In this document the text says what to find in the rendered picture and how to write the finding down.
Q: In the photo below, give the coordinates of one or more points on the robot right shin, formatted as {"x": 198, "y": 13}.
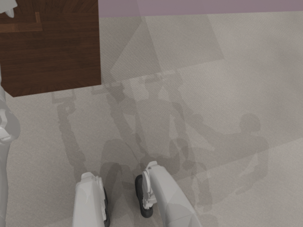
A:
{"x": 148, "y": 199}

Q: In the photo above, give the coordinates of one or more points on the right robot foot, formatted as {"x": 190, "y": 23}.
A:
{"x": 139, "y": 193}

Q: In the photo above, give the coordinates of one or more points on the handle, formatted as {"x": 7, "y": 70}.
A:
{"x": 20, "y": 31}

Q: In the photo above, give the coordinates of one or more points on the robot left upper arm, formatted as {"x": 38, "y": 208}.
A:
{"x": 9, "y": 131}

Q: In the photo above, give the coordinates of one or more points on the robot left hand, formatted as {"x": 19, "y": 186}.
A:
{"x": 7, "y": 7}

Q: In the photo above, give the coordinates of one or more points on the cabinet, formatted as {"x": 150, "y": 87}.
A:
{"x": 67, "y": 57}

